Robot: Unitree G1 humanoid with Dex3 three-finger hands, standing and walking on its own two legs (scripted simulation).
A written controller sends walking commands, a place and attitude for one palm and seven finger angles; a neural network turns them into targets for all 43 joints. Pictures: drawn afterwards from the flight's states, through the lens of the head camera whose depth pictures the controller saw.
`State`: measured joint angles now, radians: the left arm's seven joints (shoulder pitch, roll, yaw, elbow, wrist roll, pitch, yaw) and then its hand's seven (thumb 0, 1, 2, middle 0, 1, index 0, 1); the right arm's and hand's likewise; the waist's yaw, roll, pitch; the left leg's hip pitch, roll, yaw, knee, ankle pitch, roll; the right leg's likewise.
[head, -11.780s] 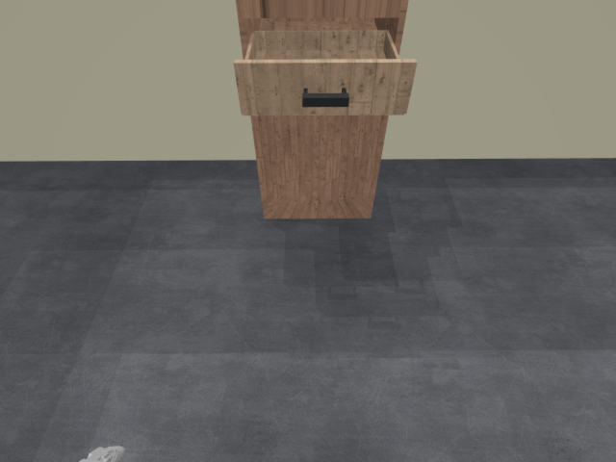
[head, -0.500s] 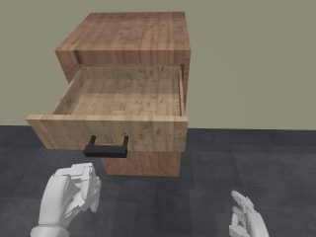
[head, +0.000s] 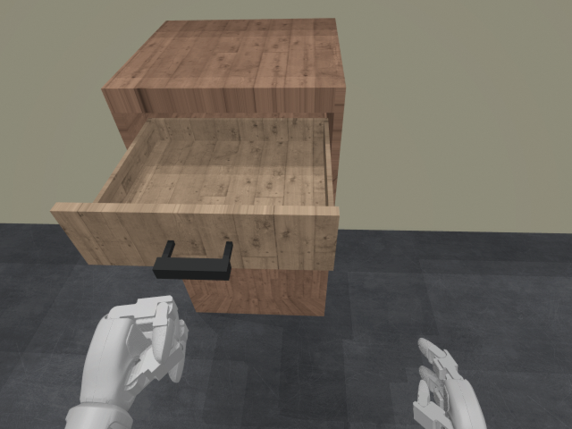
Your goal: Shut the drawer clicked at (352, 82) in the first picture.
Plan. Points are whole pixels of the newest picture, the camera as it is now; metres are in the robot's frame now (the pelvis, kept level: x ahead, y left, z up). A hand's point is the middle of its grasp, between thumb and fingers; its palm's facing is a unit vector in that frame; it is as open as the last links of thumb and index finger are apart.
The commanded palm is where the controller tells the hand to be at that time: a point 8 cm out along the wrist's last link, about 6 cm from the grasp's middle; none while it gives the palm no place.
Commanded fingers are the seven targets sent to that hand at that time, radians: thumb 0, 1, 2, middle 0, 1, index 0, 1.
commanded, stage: bring the fist close to the handle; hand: left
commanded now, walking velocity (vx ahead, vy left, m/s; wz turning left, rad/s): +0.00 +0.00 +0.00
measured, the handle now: (196, 257) +0.36 +0.18 +0.04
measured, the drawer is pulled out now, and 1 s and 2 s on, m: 0.30 0.30 0.26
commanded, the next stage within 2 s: push the drawer shut in 1.26 s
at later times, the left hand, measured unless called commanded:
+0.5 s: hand (197, 323) +0.24 +0.14 +0.07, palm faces +0.03 -1.00 -0.03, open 3.3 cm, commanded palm +0.21 +0.20 +0.07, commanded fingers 0.00 0.90 0.90 -1.40 -1.60 -1.40 -1.60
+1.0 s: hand (208, 317) +0.26 +0.14 +0.03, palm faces +0.01 -1.00 -0.02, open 3.3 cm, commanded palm +0.24 +0.20 +0.04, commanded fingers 0.00 0.90 0.90 -1.40 -1.60 -1.40 -1.60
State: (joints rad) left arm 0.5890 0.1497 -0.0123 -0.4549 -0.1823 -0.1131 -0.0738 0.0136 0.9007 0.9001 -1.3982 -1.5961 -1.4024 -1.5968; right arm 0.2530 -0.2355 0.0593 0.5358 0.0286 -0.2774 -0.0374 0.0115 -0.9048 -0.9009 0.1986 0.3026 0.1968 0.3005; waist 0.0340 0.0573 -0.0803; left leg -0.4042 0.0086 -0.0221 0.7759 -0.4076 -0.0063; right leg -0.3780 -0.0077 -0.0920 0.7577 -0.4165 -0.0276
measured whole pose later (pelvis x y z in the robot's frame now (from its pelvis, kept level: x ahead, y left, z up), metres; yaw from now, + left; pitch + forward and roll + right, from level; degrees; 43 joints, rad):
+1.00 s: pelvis -0.01 +0.01 -0.03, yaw -1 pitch +11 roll -1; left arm 0.21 0.13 0.01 0.03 -0.14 -0.32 -0.02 0.02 0.90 0.90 -1.40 -1.60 -1.40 -1.60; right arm 0.24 -0.24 0.03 0.54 0.00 -0.13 -0.01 0.01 -0.91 -0.90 0.20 0.30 0.20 0.30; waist -0.01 0.03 -0.10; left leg -0.69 0.01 0.00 0.97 -0.47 0.01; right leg -0.67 -0.01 -0.07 0.95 -0.47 -0.02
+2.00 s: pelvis -0.02 +0.00 -0.02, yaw -1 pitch +11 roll -1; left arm -0.17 0.17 0.07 0.41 -0.15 -0.36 -0.01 -0.04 0.83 0.94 -1.40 -1.60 -1.40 -1.60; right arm 0.23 -0.25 0.03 0.61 0.02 -0.09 -0.03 0.01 -0.91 -0.90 0.20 0.30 0.20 0.30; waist -0.03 0.03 -0.08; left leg -0.70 0.01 -0.01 0.94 -0.43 0.00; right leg -0.68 -0.01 -0.08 0.93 -0.43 -0.03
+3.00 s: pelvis -0.04 +0.02 -0.04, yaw -3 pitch +17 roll -2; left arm -0.80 0.33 0.30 1.10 -0.07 -0.46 -0.04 -0.04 0.77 0.90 -1.40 -1.60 -1.40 -1.60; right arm 0.34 -0.26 0.03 0.65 -0.02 0.00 0.00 0.00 -0.91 -0.90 0.20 0.30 0.20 0.30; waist -0.14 0.02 -0.10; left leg -0.89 0.02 0.01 1.01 -0.43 0.02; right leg -0.87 0.00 -0.06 0.97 -0.41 -0.01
